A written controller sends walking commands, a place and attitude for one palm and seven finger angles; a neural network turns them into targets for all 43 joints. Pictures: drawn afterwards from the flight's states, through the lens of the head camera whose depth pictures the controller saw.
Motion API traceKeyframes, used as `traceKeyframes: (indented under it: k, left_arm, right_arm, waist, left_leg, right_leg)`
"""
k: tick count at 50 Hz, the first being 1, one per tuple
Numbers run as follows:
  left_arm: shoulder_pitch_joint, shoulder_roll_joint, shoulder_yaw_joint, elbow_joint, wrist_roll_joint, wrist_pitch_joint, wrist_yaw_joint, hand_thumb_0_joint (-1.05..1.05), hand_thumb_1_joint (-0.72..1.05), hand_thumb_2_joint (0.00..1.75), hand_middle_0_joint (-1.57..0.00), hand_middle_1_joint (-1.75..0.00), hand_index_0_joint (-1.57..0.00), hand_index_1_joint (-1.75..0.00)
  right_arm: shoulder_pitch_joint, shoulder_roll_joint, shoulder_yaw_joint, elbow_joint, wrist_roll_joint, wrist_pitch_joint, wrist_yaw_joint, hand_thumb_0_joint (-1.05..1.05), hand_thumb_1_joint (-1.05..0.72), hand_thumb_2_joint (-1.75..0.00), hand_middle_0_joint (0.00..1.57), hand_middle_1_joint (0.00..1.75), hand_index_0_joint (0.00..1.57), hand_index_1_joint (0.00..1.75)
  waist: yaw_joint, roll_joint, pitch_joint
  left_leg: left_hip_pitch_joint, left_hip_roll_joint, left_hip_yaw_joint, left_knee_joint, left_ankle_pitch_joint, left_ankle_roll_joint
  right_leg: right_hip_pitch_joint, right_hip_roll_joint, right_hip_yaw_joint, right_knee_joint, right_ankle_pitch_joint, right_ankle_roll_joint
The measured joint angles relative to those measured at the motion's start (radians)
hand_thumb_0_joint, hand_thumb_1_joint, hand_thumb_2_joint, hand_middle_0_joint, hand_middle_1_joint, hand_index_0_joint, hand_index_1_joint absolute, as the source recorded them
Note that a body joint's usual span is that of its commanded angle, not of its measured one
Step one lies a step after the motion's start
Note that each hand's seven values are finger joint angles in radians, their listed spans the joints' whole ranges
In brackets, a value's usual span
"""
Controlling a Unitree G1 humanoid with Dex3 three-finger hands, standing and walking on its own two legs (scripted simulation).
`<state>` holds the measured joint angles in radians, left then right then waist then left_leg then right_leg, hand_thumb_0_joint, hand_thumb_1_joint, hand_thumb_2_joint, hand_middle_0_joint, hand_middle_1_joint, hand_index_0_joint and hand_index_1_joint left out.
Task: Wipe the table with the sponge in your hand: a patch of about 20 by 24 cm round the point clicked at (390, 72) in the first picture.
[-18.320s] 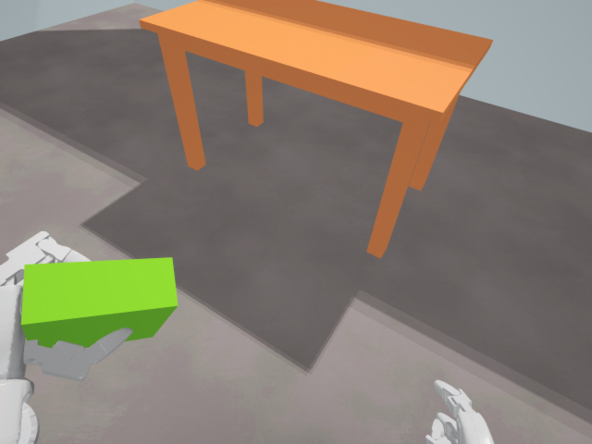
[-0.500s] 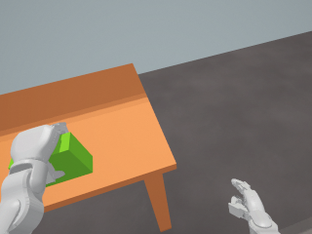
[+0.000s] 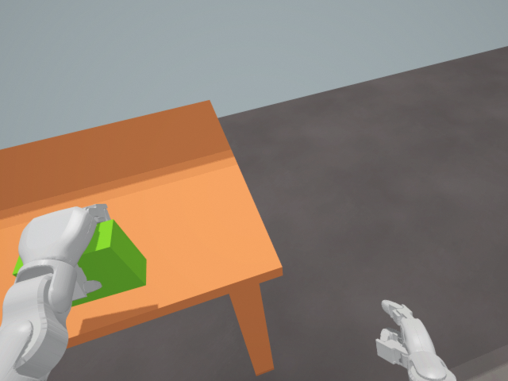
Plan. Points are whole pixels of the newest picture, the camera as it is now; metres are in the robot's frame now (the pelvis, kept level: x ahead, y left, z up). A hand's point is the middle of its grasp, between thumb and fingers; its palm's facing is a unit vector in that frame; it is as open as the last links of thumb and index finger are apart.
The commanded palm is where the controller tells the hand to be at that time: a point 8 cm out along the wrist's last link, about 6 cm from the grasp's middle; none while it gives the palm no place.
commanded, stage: move the sponge above the wiping area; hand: left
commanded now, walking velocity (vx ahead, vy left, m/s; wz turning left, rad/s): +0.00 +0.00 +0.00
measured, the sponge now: (95, 272) +0.23 +0.30 +0.07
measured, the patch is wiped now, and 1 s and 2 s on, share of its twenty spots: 0.00 0.00 0.00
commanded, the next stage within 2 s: lower the sponge onto the table in 1.40 s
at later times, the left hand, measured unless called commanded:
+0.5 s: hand (79, 258) +0.24 +0.31 +0.10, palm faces +0.00 -0.06 -1.00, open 9.3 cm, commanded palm +0.21 +0.31 +0.17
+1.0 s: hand (79, 259) +0.24 +0.32 +0.09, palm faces -0.01 -0.06 -1.00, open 9.3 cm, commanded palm +0.21 +0.32 +0.16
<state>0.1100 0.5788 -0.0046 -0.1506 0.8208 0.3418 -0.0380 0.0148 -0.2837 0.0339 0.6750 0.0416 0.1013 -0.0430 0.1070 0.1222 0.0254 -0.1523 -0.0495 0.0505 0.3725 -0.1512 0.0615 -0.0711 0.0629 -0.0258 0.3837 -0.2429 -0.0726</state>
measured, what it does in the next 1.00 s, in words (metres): stands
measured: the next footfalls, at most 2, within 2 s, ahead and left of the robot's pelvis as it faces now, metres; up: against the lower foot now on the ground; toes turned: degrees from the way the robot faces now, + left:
none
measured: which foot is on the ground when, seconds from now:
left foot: down 0.00-1.00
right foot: down 0.00-1.00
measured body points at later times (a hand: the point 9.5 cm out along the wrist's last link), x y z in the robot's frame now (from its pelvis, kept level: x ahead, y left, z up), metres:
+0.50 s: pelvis +0.01 +0.00 +0.00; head +0.00 -0.05 +0.45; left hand +0.23 +0.31 +0.16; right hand +0.25 -0.21 -0.09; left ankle +0.04 +0.08 -0.74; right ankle -0.02 -0.07 -0.74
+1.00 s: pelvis +0.01 +0.00 +0.00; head +0.00 -0.04 +0.45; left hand +0.23 +0.32 +0.15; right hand +0.24 -0.21 -0.10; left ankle +0.04 +0.08 -0.74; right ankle -0.02 -0.07 -0.74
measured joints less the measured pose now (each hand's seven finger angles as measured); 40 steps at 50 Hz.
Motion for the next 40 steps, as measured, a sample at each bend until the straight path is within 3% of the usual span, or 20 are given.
traceKeyframes:
  k: [11,19,31,40]
  left_arm:
    - [0.024,0.000,0.017,0.018,-0.004,0.008,0.006,-0.01,-0.43,1.04,-0.80,-1.39,-0.81,-1.39]
    - [0.032,0.008,0.025,0.035,0.000,-0.038,0.013,-0.01,-0.43,1.04,-0.80,-1.39,-0.81,-1.38]
    - [0.058,0.001,0.034,0.039,0.000,-0.033,0.024,-0.01,-0.43,1.04,-0.80,-1.39,-0.81,-1.39]
    - [0.063,0.009,0.046,0.068,0.001,-0.065,0.032,-0.01,-0.43,1.04,-0.80,-1.39,-0.81,-1.39]
  right_arm:
    - [0.011,-0.004,-0.003,0.000,0.004,0.005,0.004,0.01,-0.90,-0.90,0.20,0.30,0.20,0.30]
    - [0.010,0.002,-0.006,0.000,0.001,0.003,0.001,0.01,-0.90,-0.90,0.20,0.30,0.20,0.30]
    - [0.012,0.002,-0.006,-0.003,0.002,0.016,0.008,0.01,-0.90,-0.90,0.20,0.30,0.20,0.30]
    - [0.022,0.001,-0.011,0.002,0.003,0.014,0.003,0.01,-0.90,-0.90,0.20,0.30,0.20,0.30]
  waist:
    - [-0.002,0.000,-0.005]
    - [-0.001,-0.009,-0.006]
    - [-0.002,-0.008,-0.015]
    - [-0.002,-0.014,-0.013]
  left_leg:
    - [-0.005,-0.001,-0.004,0.010,-0.013,0.001]
    - [-0.009,-0.001,-0.008,0.016,-0.021,0.000]
    - [-0.013,-0.002,-0.008,0.019,-0.025,0.001]
    - [-0.019,0.000,-0.013,0.030,-0.028,0.000]
  right_leg:
    - [0.001,0.000,-0.002,-0.001,-0.009,0.001]
    - [0.002,0.001,-0.005,-0.003,-0.013,0.000]
    - [-0.001,0.000,-0.004,-0.001,-0.017,0.001]
    - [-0.001,0.002,-0.009,0.000,-0.016,0.000]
